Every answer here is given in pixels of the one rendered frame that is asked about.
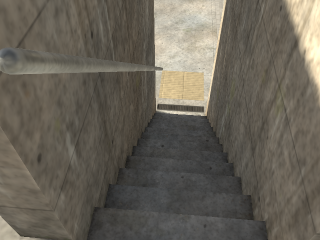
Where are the stairs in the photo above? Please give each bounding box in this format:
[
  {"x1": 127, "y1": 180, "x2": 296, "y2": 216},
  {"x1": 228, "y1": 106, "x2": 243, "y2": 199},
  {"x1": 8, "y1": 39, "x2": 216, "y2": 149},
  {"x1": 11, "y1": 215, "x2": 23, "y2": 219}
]
[{"x1": 87, "y1": 110, "x2": 268, "y2": 240}]

